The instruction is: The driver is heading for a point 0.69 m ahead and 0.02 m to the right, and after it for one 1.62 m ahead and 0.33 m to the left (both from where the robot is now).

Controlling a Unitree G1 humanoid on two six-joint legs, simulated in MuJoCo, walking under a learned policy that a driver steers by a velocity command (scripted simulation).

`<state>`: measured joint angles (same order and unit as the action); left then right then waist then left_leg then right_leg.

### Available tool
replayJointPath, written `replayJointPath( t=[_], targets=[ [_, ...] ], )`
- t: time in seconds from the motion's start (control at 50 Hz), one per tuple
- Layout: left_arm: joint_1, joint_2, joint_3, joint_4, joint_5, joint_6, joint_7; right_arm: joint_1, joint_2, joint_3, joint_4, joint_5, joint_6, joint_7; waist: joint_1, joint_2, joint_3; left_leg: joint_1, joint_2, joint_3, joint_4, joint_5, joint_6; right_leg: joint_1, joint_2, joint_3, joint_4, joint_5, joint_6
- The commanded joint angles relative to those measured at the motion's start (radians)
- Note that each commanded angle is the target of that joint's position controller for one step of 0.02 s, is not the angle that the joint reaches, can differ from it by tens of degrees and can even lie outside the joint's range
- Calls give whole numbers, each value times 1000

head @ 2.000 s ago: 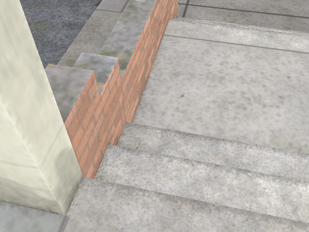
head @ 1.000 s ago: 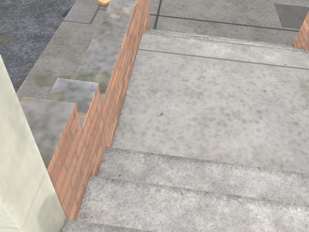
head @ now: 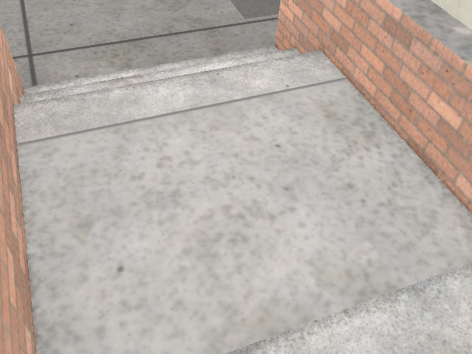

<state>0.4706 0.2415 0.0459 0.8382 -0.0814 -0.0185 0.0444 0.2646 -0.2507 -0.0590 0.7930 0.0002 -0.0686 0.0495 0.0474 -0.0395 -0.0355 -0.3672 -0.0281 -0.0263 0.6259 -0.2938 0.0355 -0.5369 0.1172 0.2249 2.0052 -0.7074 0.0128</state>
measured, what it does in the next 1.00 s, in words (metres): goes down: right foot 0.17 m lower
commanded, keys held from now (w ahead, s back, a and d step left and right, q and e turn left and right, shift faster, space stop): w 0.58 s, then no key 0.28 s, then q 0.14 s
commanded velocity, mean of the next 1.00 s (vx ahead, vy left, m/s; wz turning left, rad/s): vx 0.39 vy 0.00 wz -0.12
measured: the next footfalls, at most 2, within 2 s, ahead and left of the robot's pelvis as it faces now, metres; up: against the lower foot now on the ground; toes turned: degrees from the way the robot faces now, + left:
right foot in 0.64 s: +0.55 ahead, -0.18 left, -0.17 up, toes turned -5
left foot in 1.42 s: +0.63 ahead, +0.26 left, -0.33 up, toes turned +14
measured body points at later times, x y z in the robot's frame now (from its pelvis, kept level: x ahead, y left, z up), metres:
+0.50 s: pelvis +0.24 +0.00 -0.04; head +0.24 +0.00 +0.41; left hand +0.51 +0.19 -0.09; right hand +0.06 -0.22 -0.17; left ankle +0.02 +0.10 -0.73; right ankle +0.46 -0.19 -0.71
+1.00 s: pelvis +0.49 -0.07 -0.17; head +0.51 -0.09 +0.28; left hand +0.56 +0.17 -0.30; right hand +0.58 -0.33 -0.30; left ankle +0.55 +0.10 -0.83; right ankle +0.51 -0.17 -0.89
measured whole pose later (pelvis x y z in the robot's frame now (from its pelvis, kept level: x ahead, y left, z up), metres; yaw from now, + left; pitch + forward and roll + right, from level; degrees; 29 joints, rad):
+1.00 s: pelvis +0.49 -0.07 -0.17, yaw -3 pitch +1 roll -2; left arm 0.27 0.18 0.03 0.95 0.01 -0.06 0.02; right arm 0.20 -0.24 -0.07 0.83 0.01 0.03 -0.04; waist 0.02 0.09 0.01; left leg -0.63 0.00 -0.21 1.08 -0.12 -0.06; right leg -0.33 0.06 -0.07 0.58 -0.27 -0.07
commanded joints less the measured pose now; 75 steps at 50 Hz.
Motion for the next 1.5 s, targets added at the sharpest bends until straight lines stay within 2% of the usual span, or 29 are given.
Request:
replayJointPath(
  t=[0.02, 0.04, 0.08, 0.14, 0.18, 0.3, 0.36, 0.42, 0.5, 0.54, 0.58, 0.62, 0.64, 0.66, 0.68, 0.7, 0.72, 0.76, 0.8, 0.88, 0.9, 1.0, 1.24, 1.32, 1.38, 1.42, 1.44, 1.46, 1.5],
  targets=[
    [-78, 89, 13, -171, 7, 14, 35, 145, -123, -14, 35, 8, 9, -28, -48, 121, 88, 261, 463, -526, -310, 268, 174, -551, -136, -125, 175, 310, -11],
    [-87, 61, 12, -153, 22, 26, 40, 103, -60, 12, 51, -12, -14, -23, -23, 47, 139, 85, 403, -433, -254, 349, 146, -473, -149, -58, 113, 326, -55],
    [-42, -5, 10, -130, 20, 17, 16, 140, -10, 27, 118, -17, -26, -25, 24, 120, 132, 36, 265, -274, -224, 267, 64, -456, -170, -6, -157, 458, -113],
    [-168, 31, 24, -167, 59, -9, -9, 146, -63, 14, 118, -20, -53, -71, 19, 122, 131, -55, 161, -121, -315, 494, 21, -272, -148, -68, -785, 777, -94],
    [-258, -11, 13, -204, 86, -6, -26, 180, -82, 19, 153, 12, -36, -99, -3, 172, 55, 74, 193, -130, -317, 722, 49, -196, -184, -131, -981, 868, -51],
    [-382, 9, 20, -247, 67, 35, -56, 369, -50, 17, 201, 10, -6, -91, -99, 83, 119, 411, 252, -187, -224, 695, 62, -416, -187, -131, -1023, 793, -78],
    [-491, 11, 15, -279, 32, -23, -72, 533, -62, -5, 254, -2, 2, -114, -157, 98, 185, 753, 308, -276, -124, 503, 88, -754, -182, 32, -1114, 742, -95],
    [-614, 21, 12, -318, 36, -63, -94, 601, -65, -18, 239, 1, 13, -130, -204, 69, 198, 830, 302, -290, -81, 456, 99, -871, -168, -2, -1186, 724, -92],
    [-641, -50, -8, -288, 79, -72, -156, 383, 28, 29, 153, 7, 17, -100, -184, 41, 178, 5, 126, -26, -107, 93, 75, 53, -130, -236, -1431, 1416, -102],
    [-622, -20, 4, -294, 57, -55, -149, 356, -41, 12, 136, 29, 22, -81, -176, 81, 205, 27, 125, -51, -90, 74, 86, 111, -124, -204, -1446, 1272, -81],
    [-636, 4, 5, -279, 45, -53, -128, 368, -24, 11, 148, 33, 37, -85, -179, 83, 212, 241, 126, -66, 49, 117, 72, 35, -148, -184, -1584, 1177, -58],
    [-405, 54, 37, -188, 57, -62, -103, 366, -83, -9, 175, -1, 45, -72, -75, 143, 96, 298, 129, -104, 374, 513, 71, 281, -135, -200, -1612, 1138, -83],
    [-199, 92, 50, -101, 70, -71, -102, 335, -68, -5, 184, 23, 33, -69, 49, 117, 29, 167, 81, -41, 660, 536, 17, 518, -143, -247, -1675, 1305, -87],
    [-9, 160, 56, -18, 99, -70, -102, 390, 6, -2, 206, 16, 21, -70, 72, -92, -69, -178, -49, -7, 1097, -334, -57, 926, -302, -130, -1510, 1784, -151],
    [64, 169, 34, -1, 113, -76, -118, 633, 71, 34, 232, 47, 13, -44, 10, -255, -374, -397, -73, -255, 1362, -641, -93, 1285, -525, 105, -1158, 2082, -347],
    [50, 139, 37, 13, 108, -65, -125, 531, -39, 13, 191, 60, -12, -40, 57, -208, -497, -413, -27, -305, 1289, -603, -105, 1235, -525, 171, -1248, 1910, -388],
    [-31, 140, 42, 10, 84, -52, -128, 441, -61, 13, 136, 69, 2, -47, 21, -104, -460, -423, 24, -254, 1163, -511, -104, 1072, -523, 230, -1381, 1366, -400],
    [-287, 67, 6, -45, 88, -51, -118, 321, -38, 7, 120, 44, 58, -90, -92, 147, -225, -268, 100, -136, 992, -170, -90, 473, -536, 317, -1643, 843, -386],
    [-344, 74, 2, -18, 108, -72, -101, 276, 16, 4, 98, 2, 90, -111, -139, 77, -39, -141, 145, -152, 722, -46, -92, 127, -443, 136, -1662, 1041, -347],
    [-316, 41, -12, 29, 121, -66, -57, 243, 25, -4, 98, 8, 77, -105, -167, -58, -169, 142, 112, -87, 355, 150, -112, 106, -312, -137, -1603, 1449, -277],
    [-287, 102, 7, 39, 116, -67, -52, 269, 2, -14, 118, 17, 76, -93, -164, -46, -173, 118, 85, -88, 396, 305, -111, 125, -318, -153, -1586, 1364, -288],
    [-120, 96, 34, 69, 85, -48, 13, -95, -87, -45, -67, 3, 103, -100, -2, -44, -14, -463, 51, -315, 577, 109, -81, 417, -480, 69, -1578, 915, -353],
    [-164, 173, 69, -38, 69, -19, 60, -240, -90, -45, -212, 6, 130, -59, 45, -84, 42, -617, 130, -229, 742, 101, -144, 433, -547, -77, -1471, 621, -203],
    [-244, 173, 69, -98, 74, -8, 47, -248, -73, -35, -178, 54, 124, 15, 64, -41, -16, -66, 70, -6, 66, 637, -145, 114, -441, -354, -1307, 204, -35],
    [-222, 135, 56, -62, 64, 11, 28, -104, -78, -49, -75, 59, 118, 15, 14, -29, -18, 123, 100, -2, -255, 754, -91, 151, -460, -379, -1059, 152, 23],
    [-193, 77, 41, 9, 80, 17, 28, 141, -168, -94, 64, 22, 95, -7, -104, 119, -23, 375, 74, 60, -358, 817, -37, 63, -380, -444, -671, 46, 77],
    [-201, 50, 43, 16, 87, 25, 31, 275, -269, -110, 105, -3, 74, -6, -158, 205, 11, 566, 200, -146, -196, 1073, -21, -268, -331, -370, -241, -264, 125],
    [-141, -5, 27, -65, 98, 9, 9, 257, -398, -108, 91, -16, 55, 5, -73, 459, -90, 707, 260, -154, 106, 1647, -2, -554, -293, -324, 100, -348, 156],
    [-241, 48, 24, -109, 43, -15, 24, 204, -358, -93, 33, 5, 90, 4, -128, 380, -237, 638, 326, -285, 64, 1427, 141, -679, -234, -274, 280, -168, 146]
  ],
)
